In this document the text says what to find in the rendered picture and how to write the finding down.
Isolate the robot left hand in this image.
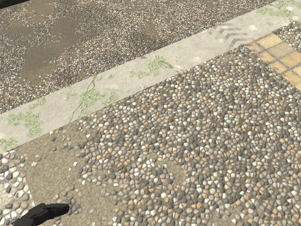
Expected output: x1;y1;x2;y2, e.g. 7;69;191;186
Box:
11;202;70;226

